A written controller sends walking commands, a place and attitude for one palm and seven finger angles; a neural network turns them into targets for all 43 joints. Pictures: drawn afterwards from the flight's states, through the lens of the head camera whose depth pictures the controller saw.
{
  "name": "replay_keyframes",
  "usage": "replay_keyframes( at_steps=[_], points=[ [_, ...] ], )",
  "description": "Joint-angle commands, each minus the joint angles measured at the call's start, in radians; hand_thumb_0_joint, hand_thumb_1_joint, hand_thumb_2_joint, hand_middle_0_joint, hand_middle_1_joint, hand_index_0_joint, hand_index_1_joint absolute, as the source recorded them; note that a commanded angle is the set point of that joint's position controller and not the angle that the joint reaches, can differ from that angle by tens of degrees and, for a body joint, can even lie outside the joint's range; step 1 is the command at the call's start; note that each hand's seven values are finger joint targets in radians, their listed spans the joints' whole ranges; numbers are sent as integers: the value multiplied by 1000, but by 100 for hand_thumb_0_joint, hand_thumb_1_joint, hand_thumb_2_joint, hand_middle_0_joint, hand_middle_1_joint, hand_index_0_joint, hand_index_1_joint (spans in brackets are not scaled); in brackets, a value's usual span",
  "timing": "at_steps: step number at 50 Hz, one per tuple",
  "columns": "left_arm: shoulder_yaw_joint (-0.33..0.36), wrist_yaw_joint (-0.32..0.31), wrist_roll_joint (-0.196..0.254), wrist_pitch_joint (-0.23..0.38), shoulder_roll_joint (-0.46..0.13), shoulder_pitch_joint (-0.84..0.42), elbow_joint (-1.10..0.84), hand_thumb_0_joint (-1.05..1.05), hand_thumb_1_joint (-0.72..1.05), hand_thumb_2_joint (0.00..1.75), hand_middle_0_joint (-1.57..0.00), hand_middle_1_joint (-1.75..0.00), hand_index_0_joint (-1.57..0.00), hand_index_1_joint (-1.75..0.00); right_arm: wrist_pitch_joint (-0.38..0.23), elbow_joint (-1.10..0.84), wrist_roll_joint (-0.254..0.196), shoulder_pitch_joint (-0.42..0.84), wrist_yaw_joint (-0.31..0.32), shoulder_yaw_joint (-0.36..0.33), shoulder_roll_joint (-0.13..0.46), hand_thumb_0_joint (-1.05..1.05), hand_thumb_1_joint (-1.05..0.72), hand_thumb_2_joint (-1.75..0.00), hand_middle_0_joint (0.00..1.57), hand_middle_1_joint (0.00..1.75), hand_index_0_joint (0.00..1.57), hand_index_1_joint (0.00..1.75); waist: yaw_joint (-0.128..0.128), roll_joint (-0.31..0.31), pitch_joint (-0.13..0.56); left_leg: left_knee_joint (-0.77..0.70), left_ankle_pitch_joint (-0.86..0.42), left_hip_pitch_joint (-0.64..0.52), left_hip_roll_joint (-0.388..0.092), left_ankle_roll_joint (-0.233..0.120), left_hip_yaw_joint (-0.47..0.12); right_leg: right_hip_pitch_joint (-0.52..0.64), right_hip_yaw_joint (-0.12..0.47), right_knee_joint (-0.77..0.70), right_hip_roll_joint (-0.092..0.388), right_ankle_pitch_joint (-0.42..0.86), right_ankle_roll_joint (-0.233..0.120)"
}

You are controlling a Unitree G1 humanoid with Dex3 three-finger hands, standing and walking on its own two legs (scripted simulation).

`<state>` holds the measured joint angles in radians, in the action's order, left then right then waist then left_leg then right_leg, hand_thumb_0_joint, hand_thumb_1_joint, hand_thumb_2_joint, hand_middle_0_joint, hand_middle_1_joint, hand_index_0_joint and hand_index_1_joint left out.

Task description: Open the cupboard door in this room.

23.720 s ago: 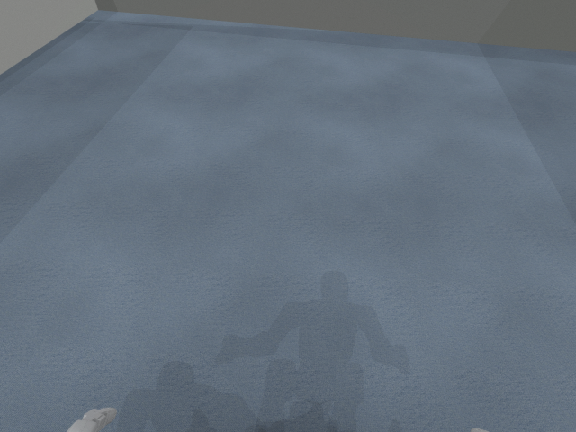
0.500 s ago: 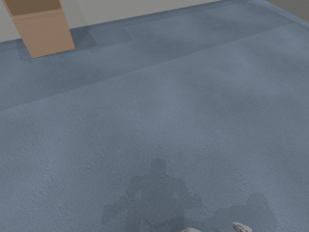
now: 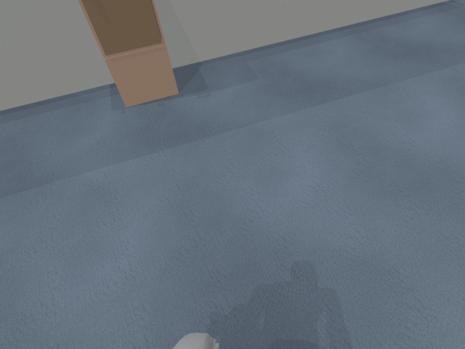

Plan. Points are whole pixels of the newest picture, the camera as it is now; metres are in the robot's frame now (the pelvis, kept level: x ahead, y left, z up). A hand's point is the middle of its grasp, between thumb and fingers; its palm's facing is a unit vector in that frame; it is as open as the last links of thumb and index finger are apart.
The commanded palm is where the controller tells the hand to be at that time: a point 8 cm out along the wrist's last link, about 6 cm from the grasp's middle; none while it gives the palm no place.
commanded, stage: turn or walk to find it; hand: left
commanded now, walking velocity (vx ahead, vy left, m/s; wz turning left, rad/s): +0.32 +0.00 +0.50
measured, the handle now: out of the picture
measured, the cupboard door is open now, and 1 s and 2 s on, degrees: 0 0 0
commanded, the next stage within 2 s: none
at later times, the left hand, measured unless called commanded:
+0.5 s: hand out of the picture -0.02 +0.20 -0.19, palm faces +0.35 -0.92 -0.16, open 7.4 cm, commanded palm none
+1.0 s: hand (130, 220) +0.45 +0.32 -0.16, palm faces +0.22 -0.95 -0.21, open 7.4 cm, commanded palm none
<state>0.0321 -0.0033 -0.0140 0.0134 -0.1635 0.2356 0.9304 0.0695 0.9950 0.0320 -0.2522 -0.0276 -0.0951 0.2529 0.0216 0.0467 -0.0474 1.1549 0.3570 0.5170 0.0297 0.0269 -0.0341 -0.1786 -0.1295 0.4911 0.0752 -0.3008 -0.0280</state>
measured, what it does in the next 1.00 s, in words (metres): walks ahead, turning left: left foot, then right foot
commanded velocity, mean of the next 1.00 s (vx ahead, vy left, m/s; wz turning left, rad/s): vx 0.37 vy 0.00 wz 0.23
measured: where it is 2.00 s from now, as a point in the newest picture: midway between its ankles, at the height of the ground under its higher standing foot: (203, 234)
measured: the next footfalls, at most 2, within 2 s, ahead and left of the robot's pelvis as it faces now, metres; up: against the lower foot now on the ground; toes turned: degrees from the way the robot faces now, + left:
left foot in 0.44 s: +0.23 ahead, +0.19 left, +0.00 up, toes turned +21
right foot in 1.00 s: +0.55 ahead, +0.04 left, +0.00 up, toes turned +9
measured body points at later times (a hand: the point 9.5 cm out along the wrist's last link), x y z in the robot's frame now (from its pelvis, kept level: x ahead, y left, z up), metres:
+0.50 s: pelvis +0.15 +0.08 -0.03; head +0.19 +0.10 +0.41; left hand -0.03 +0.25 -0.17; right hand +0.37 -0.10 -0.16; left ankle +0.20 +0.18 -0.74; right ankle +0.01 -0.09 -0.69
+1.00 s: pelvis +0.36 +0.11 -0.02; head +0.40 +0.10 +0.43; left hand +0.44 +0.37 -0.14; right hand +0.32 -0.13 -0.17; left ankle +0.20 +0.18 -0.74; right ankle +0.51 +0.03 -0.74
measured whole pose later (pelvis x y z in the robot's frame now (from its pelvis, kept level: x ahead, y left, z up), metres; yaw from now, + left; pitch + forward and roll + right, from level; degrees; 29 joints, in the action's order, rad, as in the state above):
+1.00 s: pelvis +0.36 +0.11 -0.02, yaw +17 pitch +0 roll +2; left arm 0.04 0.03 -0.02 0.03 -0.18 0.07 0.95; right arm -0.06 1.14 0.02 -0.47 0.02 -0.05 0.15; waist 0.08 0.00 -0.07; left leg 0.39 0.42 -0.04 0.02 -0.01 0.06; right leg -0.45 -0.10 0.59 0.10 -0.18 0.01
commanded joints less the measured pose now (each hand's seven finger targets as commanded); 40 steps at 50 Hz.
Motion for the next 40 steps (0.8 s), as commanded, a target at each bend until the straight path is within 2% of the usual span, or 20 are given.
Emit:
replay_keyframes(
  at_steps=[1, 3, 9, 15, 16, 18, 19, 20, 21, 22, 23, 24, 26, 27, 28, 30, 32, 35, 38, 40],
  points=[
    [44, -15, -2, 52, -154, 63, -24, 0, 90, 90, -20, -30, -20, -30, -35, -65, 3, 16, -17, -9, 31, 0, -90, -90, 20, 30, 20, 30, -25, -184, -23, 107, -154, 177, -69, 18, -4, 89, 124, -317, 216, -32, 8],
    [39, -16, -4, 58, -138, 134, 9, 0, 90, 90, -20, -30, -20, -30, -38, -70, 1, 43, -16, -6, 29, 0, -90, -90, 20, 30, 20, 30, -45, -210, -28, 97, -177, 221, -81, 23, 3, 148, 101, -312, 223, 35, 0],
    [37, -22, -16, 74, -119, 251, 76, 0, 90, 90, -20, -30, -20, -30, -45, -94, -2, 163, -21, 7, 10, 0, -90, -90, 20, 30, 20, 30, -76, -187, -82, -4, -182, 306, -128, 19, 32, 234, 51, -312, 271, 166, -31],
    [29, -25, -23, 74, -126, 331, 127, 0, 90, 90, -20, -30, -20, -30, -70, -133, -6, 317, -31, 45, -33, 0, -90, -90, 20, 30, 20, 30, -109, -202, -127, -347, -122, 217, -124, -22, 128, 269, -43, -259, 284, 417, -53],
    [31, -24, -22, 72, -134, 329, 132, 0, 90, 90, -20, -30, -20, -30, -75, -133, -7, 316, -31, 50, -36, 0, -90, -90, 20, 30, 20, 30, -106, -209, -119, -398, -111, 170, -113, -35, 147, 270, -58, -245, 286, 465, -53],
    [35, -22, -17, 69, -159, 304, 136, 0, 90, 90, -20, -30, -20, -30, -86, -120, -8, 261, -26, 48, -26, 0, -90, -90, 20, 30, 20, 30, -75, -204, -75, -468, -78, 37, -76, -66, 185, 272, -93, -165, 292, 631, -52],
    [36, -20, -15, 69, -172, 288, 141, 0, 90, 90, -20, -30, -20, -30, -93, -100, -7, 194, -19, 43, -12, 0, -90, -90, 20, 30, 20, 30, -43, -209, -26, -498, -53, -71, -42, -83, 211, 264, -115, -67, 289, 751, -47],
    [32, -17, -8, 71, -191, 262, 137, 0, 90, 90, -20, -30, -20, -30, -102, -69, -3, 80, -10, 34, 9, 0, -90, -90, 20, 30, 20, 30, 20, -192, 47, -556, -94, -244, 5, -99, 240, 218, -161, 91, 268, 849, -24],
    [31, -13, 1, 73, -193, 232, 126, 0, 90, 90, -20, -30, -20, -30, -108, -25, 2, -87, 0, 17, 64, 0, -90, -90, 20, 30, 20, 30, 105, -130, 160, -634, -181, -517, -20, -118, 190, 85, -180, 329, 236, 739, 10],
    [29, 4, 8, 72, -139, 260, 100, 0, 90, 90, -20, -30, -20, -30, -115, 9, 6, -209, 13, -15, 189, 0, -90, -90, 20, 30, 20, 30, 137, 115, 298, -666, -271, -806, -258, -192, -148, -201, -168, 633, 94, 155, 66],
    [10, 5, 11, 66, -98, 215, 57, 0, 90, 90, -20, -30, -20, -30, -115, 30, -12, -262, 28, -34, 267, 0, -90, -90, 20, 30, 20, 30, 143, 207, 337, -756, -443, -911, -443, -280, -455, -445, -37, 832, 11, -284, 73],
    [13, -3, 13, 57, -118, 124, 33, 0, 90, 90, -20, -30, -20, -30, -106, 29, -29, -230, 34, -33, 258, 0, -90, -90, 20, 30, 20, 30, 128, 46, 251, -809, -420, -801, -469, -287, -404, -476, 43, 894, 54, -250, 51],
    [18, -3, 1, 53, -76, 105, 61, 0, 90, 90, -20, -30, -20, -30, -128, -6, -22, -65, 41, -3, 151, 0, -90, -90, 20, 30, 20, 30, 48, 12, 100, -843, -367, -541, -398, -243, -275, -470, 87, 875, 109, -121, 58],
    [19, 1, -9, 41, -71, 130, 86, 0, 90, 90, -20, -30, -20, -30, -134, -14, -19, -15, 39, 15, 95, 0, -90, -90, 20, 30, 20, 30, 11, 21, 35, -869, -361, -416, -349, -211, -187, -407, 98, 825, 126, -75, 58],
    [18, 4, -15, 30, -56, 154, 101, 0, 90, 90, -20, -30, -20, -30, -142, -11, -18, -1, 38, 28, 61, 0, -90, -90, 20, 30, 20, 30, -14, 25, -3, -891, -388, -334, -306, -188, -122, -356, 92, 778, 124, -49, 62],
    [19, 7, -18, 13, -41, 193, 109, 0, 90, 90, -20, -30, -20, -30, -150, -4, -18, 4, 37, 33, 40, 0, -90, -90, 20, 30, 20, 30, -50, 56, -6, -933, -299, -243, -262, -187, -65, -300, 81, 724, 112, -8, 71],
    [20, 10, -19, 0, -42, 163, 97, 0, 90, 90, -20, -30, -20, -30, -151, 3, -21, -7, 34, 30, 32, 0, -90, -90, 20, 30, 20, 30, -56, 66, -48, -982, -220, -227, -239, -190, -62, -348, 72, 692, 108, 67, 82],
    [32, 17, -18, -5, -65, 58, 49, 0, 90, 90, -20, -30, -20, -30, -155, 11, -21, -51, 37, 18, 30, 0, -90, -90, 20, 30, 20, 30, -46, 60, -88, -1028, -179, -266, -250, -203, -86, -451, 89, 640, 117, 155, 96],
    [34, 23, -15, -1, -76, -66, 3, 0, 90, 90, -20, -30, -20, -30, -161, 29, -20, -117, 43, 17, 35, 0, -90, -90, 20, 30, 20, 30, -15, 7, -87, -1015, -272, -395, -273, -225, -103, -534, 95, 548, 115, 173, 99],
    [31, 28, -12, 6, -72, -147, -27, 0, 90, 90, -20, -30, -20, -30, -165, 44, -18, -158, 48, 18, 36, 0, -90, -90, 20, 30, 20, 30, 4, 6, -96, -1002, -346, -445, -281, -232, -103, -548, 92, 458, 110, 173, 97]
  ],
)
